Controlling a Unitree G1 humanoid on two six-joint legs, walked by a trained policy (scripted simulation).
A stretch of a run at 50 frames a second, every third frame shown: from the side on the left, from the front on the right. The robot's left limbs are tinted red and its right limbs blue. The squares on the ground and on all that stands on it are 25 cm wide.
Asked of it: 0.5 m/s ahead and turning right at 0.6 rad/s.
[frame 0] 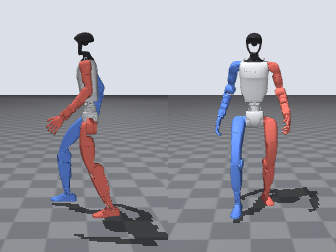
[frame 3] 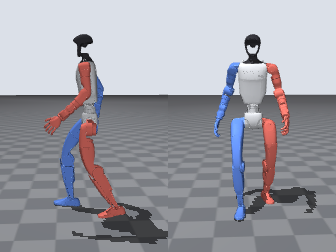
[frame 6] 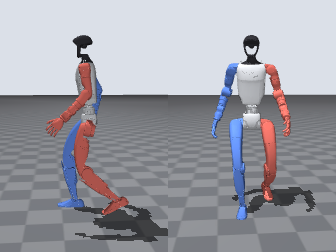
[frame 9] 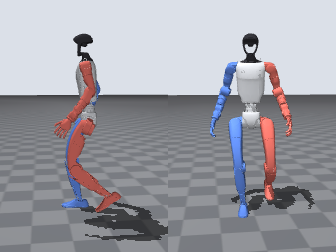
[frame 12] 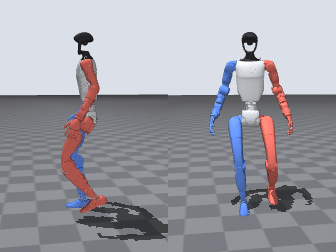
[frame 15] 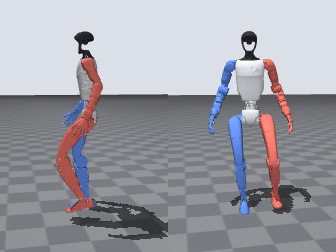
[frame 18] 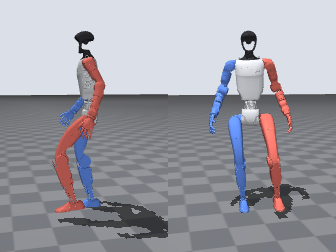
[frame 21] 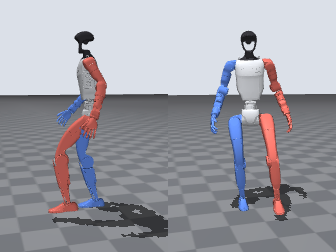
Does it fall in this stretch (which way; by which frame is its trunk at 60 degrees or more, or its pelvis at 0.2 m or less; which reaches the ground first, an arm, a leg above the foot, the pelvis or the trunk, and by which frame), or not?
no
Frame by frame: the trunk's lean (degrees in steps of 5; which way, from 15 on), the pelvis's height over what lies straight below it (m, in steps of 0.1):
0: 5, 0.8
3: 5, 0.8
6: 5, 0.7
9: 5, 0.8
12: 5, 0.8
15: 5, 0.8
18: 5, 0.8
21: 5, 0.8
